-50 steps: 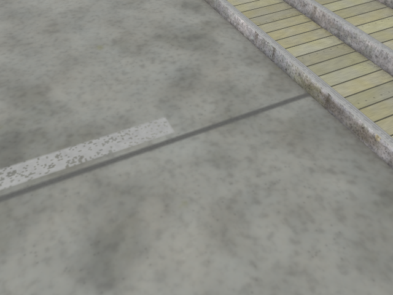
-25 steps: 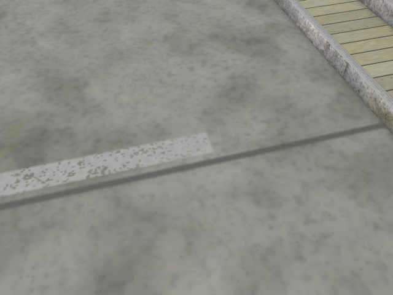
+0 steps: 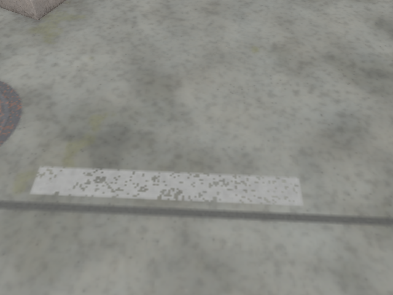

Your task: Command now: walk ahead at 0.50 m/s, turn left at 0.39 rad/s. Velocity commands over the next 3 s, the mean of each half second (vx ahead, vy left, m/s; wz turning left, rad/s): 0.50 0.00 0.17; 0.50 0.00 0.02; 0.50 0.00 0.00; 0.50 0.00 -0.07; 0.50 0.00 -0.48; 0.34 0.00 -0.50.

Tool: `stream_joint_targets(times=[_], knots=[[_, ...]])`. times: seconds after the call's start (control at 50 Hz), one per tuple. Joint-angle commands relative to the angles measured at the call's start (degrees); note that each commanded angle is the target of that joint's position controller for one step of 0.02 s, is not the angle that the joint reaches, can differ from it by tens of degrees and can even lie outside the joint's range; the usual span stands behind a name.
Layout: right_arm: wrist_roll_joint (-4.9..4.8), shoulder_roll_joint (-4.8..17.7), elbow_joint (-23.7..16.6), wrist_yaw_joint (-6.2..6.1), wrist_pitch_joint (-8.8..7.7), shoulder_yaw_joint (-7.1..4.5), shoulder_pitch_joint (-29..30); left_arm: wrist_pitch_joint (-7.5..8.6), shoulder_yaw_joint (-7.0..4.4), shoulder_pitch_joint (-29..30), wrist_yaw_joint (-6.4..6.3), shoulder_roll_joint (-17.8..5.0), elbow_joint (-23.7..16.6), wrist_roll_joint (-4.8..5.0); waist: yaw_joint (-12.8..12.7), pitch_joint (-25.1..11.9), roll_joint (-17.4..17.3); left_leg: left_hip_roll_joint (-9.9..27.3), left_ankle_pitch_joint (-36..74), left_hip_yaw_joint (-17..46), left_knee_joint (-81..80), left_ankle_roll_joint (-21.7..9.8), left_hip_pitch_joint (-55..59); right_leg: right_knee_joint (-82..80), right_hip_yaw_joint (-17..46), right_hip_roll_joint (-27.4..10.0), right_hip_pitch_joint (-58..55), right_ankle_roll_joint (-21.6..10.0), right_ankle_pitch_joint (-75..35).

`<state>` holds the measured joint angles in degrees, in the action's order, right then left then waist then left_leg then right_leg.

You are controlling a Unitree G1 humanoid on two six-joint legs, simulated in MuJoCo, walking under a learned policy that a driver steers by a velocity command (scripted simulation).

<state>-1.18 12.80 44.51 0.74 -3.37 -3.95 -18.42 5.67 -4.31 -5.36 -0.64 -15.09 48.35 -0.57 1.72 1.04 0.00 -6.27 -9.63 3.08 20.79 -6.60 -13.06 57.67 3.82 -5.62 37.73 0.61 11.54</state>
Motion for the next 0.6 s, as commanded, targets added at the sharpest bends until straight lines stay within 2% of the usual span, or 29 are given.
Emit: stream_joint_targets(times=[0.02,0.04,0.08,0.14,0.16,0.18,0.2,0.24,0.26,0.28,0.3,0.32,0.34,0.36,0.38,0.4,0.42,0.44,0.48,0.52,0.56,0.6], knots=[[-0.24,7.99,-3.04,-1.33,-1.47,-2.06,0.32,-0.11,-0.50,2.77,-0.12,-1.89,-4.10,-0.64,-1.15,-2.54,-2.28,12.89,21.86,10.17,-8.93,-7.38,2.87,-12.15,-1.22,1.38,0.33,0.54,-12.30],[-0.33,7.79,-2.46,-1.68,-1.52,-2.17,-0.48,0.15,-0.23,5.27,0.16,-1.97,-4.62,0.19,-0.61,-1.88,-2.60,11.95,21.20,8.50,-8.57,-6.10,2.17,-17.21,-1.34,2.00,-1.51,0.19,-17.23],[-0.26,7.74,-1.03,-1.72,-1.75,-2.26,-2.73,0.55,0.33,9.00,0.91,-0.99,-5.57,0.33,1.23,-0.05,-4.34,11.00,15.57,7.44,-9.50,-3.93,-0.50,-24.01,-2.88,3.68,-6.32,-0.84,-25.45],[-0.24,7.27,1.31,-1.19,-2.14,-2.25,-5.53,0.66,0.48,12.95,1.51,-1.97,-7.11,1.01,2.62,3.03,-5.28,13.00,9.04,10.00,-10.51,-3.95,2.28,-27.51,-2.24,3.96,-6.68,-1.98,-26.31],[-0.17,7.36,1.80,-1.49,-2.19,-2.37,-6.00,0.74,0.22,13.97,1.99,-2.92,-7.75,1.55,2.55,3.93,-4.74,14.56,10.06,10.98,-9.64,-4.17,5.50,-28.94,-1.77,3.77,-4.59,-2.52,-25.13],[0.16,7.64,1.83,-1.76,-2.17,-2.62,-6.21,1.13,0.10,14.87,2.12,-4.42,-7.99,1.36,3.12,4.57,-3.80,15.41,11.23,11.63,-9.08,-3.90,8.38,-31.33,-1.98,3.77,-2.68,-3.52,-23.78],[0.27,8.08,2.40,-2.06,-1.92,-2.83,-6.89,1.50,0.10,15.13,2.31,-4.47,-8.28,1.23,3.04,4.34,-4.19,16.60,13.93,12.27,-7.72,-3.89,11.72,-32.32,-1.83,3.95,-2.37,-4.14,-21.42],[0.39,8.35,2.91,-2.58,-1.21,-3.12,-6.94,2.02,-0.17,12.89,2.57,-5.00,-7.94,1.39,1.54,2.17,-5.51,16.78,27.85,12.06,-2.50,-3.23,17.22,-33.45,-3.01,5.39,-4.59,-5.84,-13.88],[0.52,8.98,2.64,-2.61,-0.89,-3.25,-6.27,2.19,-0.62,9.43,2.49,-6.07,-7.08,1.28,-0.27,-0.77,-6.35,16.24,39.74,11.59,2.01,-2.70,18.93,-33.29,-4.67,7.24,-9.48,-6.96,-10.97],[0.71,8.93,1.77,-2.05,-0.86,-3.10,-4.44,2.29,-1.36,2.98,2.18,-7.21,-5.51,0.68,-3.07,-6.12,-5.91,13.97,47.24,9.48,9.59,-2.05,16.88,-32.70,-6.19,7.51,-19.47,-8.87,-12.99],[1.25,7.87,0.41,-1.60,-1.05,-2.33,-1.42,2.09,-1.96,-8.10,1.69,-9.04,-3.37,0.09,-8.41,-14.13,-4.26,11.33,41.22,8.17,23.01,-0.33,5.87,-28.17,0.26,1.02,-38.46,-12.77,-21.49],[0.29,3.09,1.51,-0.70,-1.77,-0.48,-10.17,1.43,-3.36,-18.16,1.61,-13.65,-1.41,-0.26,-8.98,-25.46,9.73,2.67,11.72,4.76,49.40,5.50,-17.50,-28.47,23.01,-13.47,-64.74,-23.94,-14.05],[-0.26,4.36,2.79,-0.19,-2.41,-0.13,-11.92,0.58,-2.25,-20.17,1.81,-9.77,0.66,1.20,-8.83,-28.22,13.66,0.64,-22.90,7.89,56.92,5.14,-25.71,-37.03,37.29,-17.79,-66.60,-24.36,-1.75],[-1.42,9.09,0.59,-0.23,-2.66,-1.41,-5.09,-0.04,-1.41,-14.82,1.34,-7.17,-0.13,1.97,-8.61,-16.82,9.23,4.91,-19.46,6.90,59.91,4.70,-31.88,-39.96,31.92,-15.56,-57.75,-20.64,10.28],[-1.10,9.58,-1.42,-0.44,-2.72,-1.26,0.98,-0.40,-0.69,-9.01,1.04,-5.86,-1.75,1.51,-7.24,-9.54,3.37,8.19,-13.94,4.08,57.23,4.35,-31.97,-42.55,25.80,-13.73,-46.85,-18.01,10.29],[0.21,8.63,-2.38,-0.60,-2.68,-1.29,4.07,-0.40,-0.09,-6.04,1.09,-4.81,-1.89,0.79,-5.43,-4.20,0.32,10.05,-11.01,2.76,52.91,4.54,-30.54,-45.09,21.81,-11.69,-37.47,-17.14,6.31],[0.97,7.54,-2.66,-0.75,-2.48,-1.47,3.62,-0.13,0.39,-5.00,1.13,-4.12,-1.85,0.02,-3.34,-2.79,1.05,11.94,-8.85,2.59,49.59,4.62,-27.17,-46.72,18.32,-9.50,-32.00,-16.15,2.06],[0.85,5.81,-2.53,-0.78,-2.23,-1.17,2.19,-0.09,0.48,-4.83,1.25,-4.04,-1.36,-0.19,-2.02,-2.29,2.59,12.65,-7.97,2.06,47.54,4.84,-25.04,-48.10,15.68,-7.94,-28.84,-16.04,-0.69],[0.62,4.79,-2.23,-1.45,-1.55,-1.02,1.83,0.69,0.25,-4.78,1.88,-4.80,-1.14,0.51,-1.07,-2.04,3.59,13.67,-5.79,0.94,41.93,5.17,-24.15,-49.33,10.28,-6.09,-25.95,-15.55,-7.65],[1.03,4.27,-3.56,-1.74,-1.45,-0.57,5.82,0.79,-0.43,-6.28,1.62,-7.19,-0.41,0.79,-1.74,-1.51,3.24,14.17,0.18,-0.16,34.12,6.15,-24.60,-50.23,6.61,-5.61,-24.88,-15.48,-13.36],[1.10,3.40,-4.45,-1.47,-1.69,0.01,10.23,0.44,-0.73,-7.95,1.23,-8.22,0.14,1.21,-3.01,-1.21,2.92,13.40,7.96,-1.14,24.70,6.35,-22.39,-50.20,3.06,-3.98,-24.39,-13.90,-15.62],[0.74,3.19,-5.21,-0.97,-1.85,0.36,14.50,0.22,-0.83,-10.63,1.12,-8.92,1.07,1.81,-4.74,-0.90,2.94,11.80,14.09,-2.18,17.51,6.49,-19.76,-49.62,1.07,-3.10,-25.17,-12.62,-15.17]])
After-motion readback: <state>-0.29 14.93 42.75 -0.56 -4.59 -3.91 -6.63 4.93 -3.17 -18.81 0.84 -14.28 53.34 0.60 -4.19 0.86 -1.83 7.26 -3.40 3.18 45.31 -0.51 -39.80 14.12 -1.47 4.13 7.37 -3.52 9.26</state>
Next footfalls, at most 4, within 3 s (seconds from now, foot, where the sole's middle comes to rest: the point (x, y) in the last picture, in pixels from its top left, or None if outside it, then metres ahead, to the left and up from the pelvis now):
0.28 right None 0.39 -0.12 -0.78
0.80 left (153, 248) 0.64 0.15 -0.78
1.32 right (212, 177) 0.94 -0.08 -0.78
1.84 left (150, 127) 1.21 0.19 -0.78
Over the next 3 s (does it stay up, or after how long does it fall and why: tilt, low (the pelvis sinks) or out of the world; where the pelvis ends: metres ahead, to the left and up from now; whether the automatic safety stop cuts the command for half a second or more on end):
stays up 1.64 -0.02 -0.02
